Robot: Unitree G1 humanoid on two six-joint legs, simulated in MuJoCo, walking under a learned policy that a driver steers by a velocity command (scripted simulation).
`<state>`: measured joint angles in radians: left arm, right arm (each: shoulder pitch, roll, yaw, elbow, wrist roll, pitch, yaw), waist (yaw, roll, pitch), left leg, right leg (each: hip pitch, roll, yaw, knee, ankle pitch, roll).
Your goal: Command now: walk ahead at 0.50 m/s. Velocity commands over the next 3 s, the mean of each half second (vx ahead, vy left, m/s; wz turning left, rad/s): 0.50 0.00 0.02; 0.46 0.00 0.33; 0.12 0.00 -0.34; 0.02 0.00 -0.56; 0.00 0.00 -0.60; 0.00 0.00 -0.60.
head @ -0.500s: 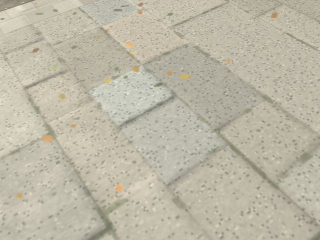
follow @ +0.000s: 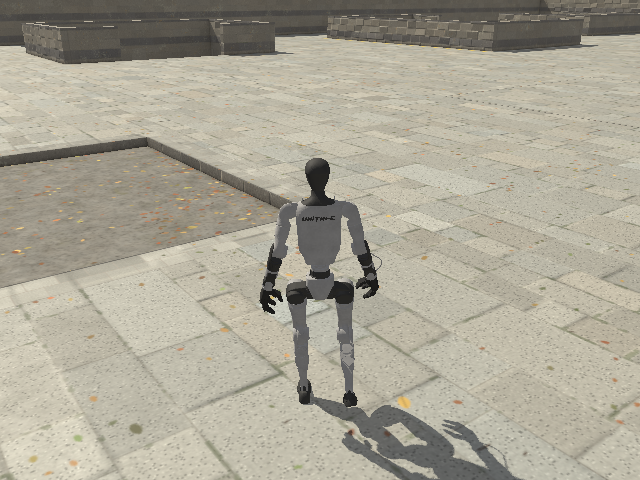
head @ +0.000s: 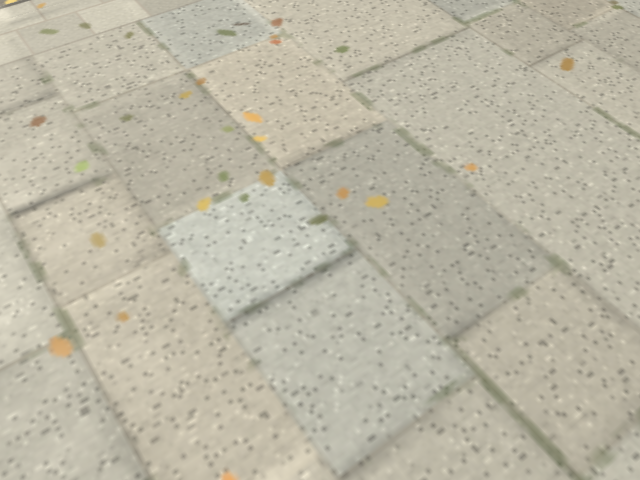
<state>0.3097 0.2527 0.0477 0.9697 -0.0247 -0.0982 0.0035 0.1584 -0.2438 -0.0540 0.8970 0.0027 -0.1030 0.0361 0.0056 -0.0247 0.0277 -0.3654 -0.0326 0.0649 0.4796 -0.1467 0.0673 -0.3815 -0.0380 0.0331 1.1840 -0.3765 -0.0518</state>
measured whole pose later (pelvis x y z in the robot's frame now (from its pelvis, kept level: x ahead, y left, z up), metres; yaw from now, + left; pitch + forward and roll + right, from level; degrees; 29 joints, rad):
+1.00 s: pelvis +0.53 -0.02 -0.01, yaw +12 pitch +1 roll -2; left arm 0.35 0.23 0.06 1.02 -0.02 -0.06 0.02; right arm 0.03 -0.21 -0.06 0.84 0.00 -0.06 0.04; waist 0.05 0.02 0.04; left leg -0.51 0.03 0.04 0.54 0.00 0.11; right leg 0.09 -0.03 -0.25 0.37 -0.43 0.02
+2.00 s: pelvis +0.66 -0.01 +0.00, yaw -19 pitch +3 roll +1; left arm 0.13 0.31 0.09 0.74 -0.01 0.03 0.04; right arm 0.05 -0.29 -0.09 0.89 0.01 -0.03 -0.02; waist 0.01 -0.01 0.03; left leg -0.32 -0.03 -0.08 0.53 -0.26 -0.05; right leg -0.33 0.10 0.20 0.51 -0.22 -0.03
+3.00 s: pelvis +0.66 -0.04 +0.00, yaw -55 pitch +2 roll +0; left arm 0.16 0.34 0.08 0.60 -0.02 0.04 0.02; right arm 0.14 -0.30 -0.07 0.73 -0.02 -0.02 -0.01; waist 0.01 -0.05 0.03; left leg -0.28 -0.02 -0.03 0.51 -0.25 0.01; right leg -0.45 0.12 0.17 0.90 -0.50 0.01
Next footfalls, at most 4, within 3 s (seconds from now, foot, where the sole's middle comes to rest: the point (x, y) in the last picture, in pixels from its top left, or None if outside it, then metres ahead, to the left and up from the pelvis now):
0.44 right None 0.42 -0.15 -0.77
1.00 left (272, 382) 0.68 0.12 -0.77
1.50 right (383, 381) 0.69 -0.12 -0.77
2.02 left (286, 355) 0.75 0.09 -0.77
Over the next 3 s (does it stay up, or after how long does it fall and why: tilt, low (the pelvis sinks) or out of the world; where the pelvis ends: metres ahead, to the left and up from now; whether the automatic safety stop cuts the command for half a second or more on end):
stays up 0.66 -0.04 0.00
